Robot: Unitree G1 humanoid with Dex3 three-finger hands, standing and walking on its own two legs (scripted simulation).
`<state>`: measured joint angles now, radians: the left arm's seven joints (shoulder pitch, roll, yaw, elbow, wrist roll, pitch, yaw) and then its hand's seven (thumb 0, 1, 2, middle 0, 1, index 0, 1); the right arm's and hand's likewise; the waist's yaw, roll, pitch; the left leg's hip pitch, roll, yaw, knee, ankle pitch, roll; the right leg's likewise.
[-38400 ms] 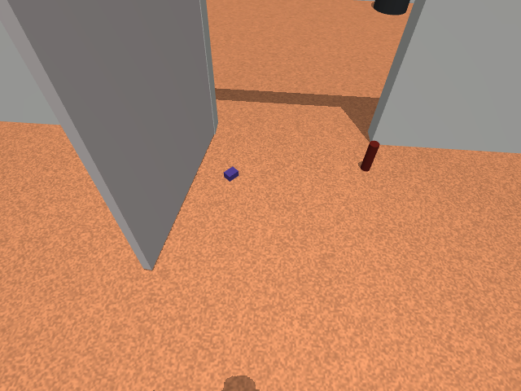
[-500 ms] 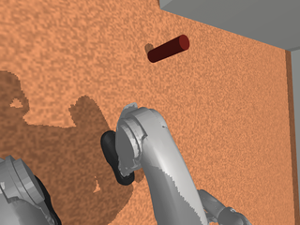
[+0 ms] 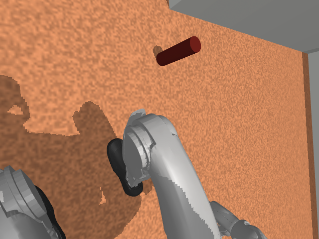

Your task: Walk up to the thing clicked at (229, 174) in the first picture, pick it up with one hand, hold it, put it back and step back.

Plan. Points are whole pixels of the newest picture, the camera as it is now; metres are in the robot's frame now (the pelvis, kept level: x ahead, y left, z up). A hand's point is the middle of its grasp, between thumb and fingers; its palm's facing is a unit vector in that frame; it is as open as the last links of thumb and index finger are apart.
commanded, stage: settle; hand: left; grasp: from above
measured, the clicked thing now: out of the picture +0.44 +0.41 -0.30
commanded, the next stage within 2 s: lift in 0.84 s
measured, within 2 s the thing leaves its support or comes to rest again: leaves its support in 0.26 s
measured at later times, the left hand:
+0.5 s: hand out of the picture +0.44 +0.42 -0.21, palm faces -0.22 -0.32 -0.92, open 7.4 cm
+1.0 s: hand out of the picture +0.44 +0.41 -0.15, palm faces -0.23 -0.30 -0.92, open 7.4 cm
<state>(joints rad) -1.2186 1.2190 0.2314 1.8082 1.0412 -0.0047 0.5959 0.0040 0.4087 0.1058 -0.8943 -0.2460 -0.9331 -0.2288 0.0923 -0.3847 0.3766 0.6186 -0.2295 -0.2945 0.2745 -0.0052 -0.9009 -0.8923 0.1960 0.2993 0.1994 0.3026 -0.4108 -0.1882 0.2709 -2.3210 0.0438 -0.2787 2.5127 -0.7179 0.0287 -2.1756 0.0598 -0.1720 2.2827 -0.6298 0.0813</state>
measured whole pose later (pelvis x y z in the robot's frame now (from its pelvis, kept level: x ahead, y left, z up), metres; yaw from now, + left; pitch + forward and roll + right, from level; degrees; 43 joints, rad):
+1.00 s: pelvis +0.01 -0.02 +0.00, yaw +6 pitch +33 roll -10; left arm -1.07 0.90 0.24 1.46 1.01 0.09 0.35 0.01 0.40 0.05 -0.94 -0.20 -1.00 -0.15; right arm 0.17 -0.34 0.17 0.68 -0.13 -0.14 0.25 0.00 -0.90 -0.89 0.20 0.30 0.20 0.30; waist -0.28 -0.02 0.03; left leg -2.35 0.03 -0.18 2.45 -0.69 -0.01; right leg -2.27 0.02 -0.09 2.33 -0.65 0.05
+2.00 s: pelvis +0.02 -0.02 +0.26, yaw +14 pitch +25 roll -3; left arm -0.43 0.48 -0.06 0.74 0.86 0.31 0.10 0.00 0.40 0.13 -0.85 -0.34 -0.90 -0.30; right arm 0.16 -0.24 0.01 0.70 0.03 -0.02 -0.02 0.00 -0.89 -0.89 0.20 0.30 0.20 0.30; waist -0.09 0.06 -0.18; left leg -1.43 0.05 -0.05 1.57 -0.57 -0.01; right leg -1.40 -0.01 -0.03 1.52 -0.55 0.02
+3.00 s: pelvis +0.10 +0.00 +0.43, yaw +15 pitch +9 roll -1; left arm -0.39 0.30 -0.19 0.84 0.84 0.38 0.14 0.01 0.42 0.10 -0.83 -0.36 -0.89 -0.30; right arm 0.25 -0.25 -0.02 0.78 0.04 -0.10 -0.02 0.00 -0.89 -0.88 0.20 0.30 0.20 0.30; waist -0.04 0.06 -0.09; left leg -0.51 0.03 0.02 0.73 -0.37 -0.01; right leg -0.50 -0.02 0.00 0.71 -0.35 0.03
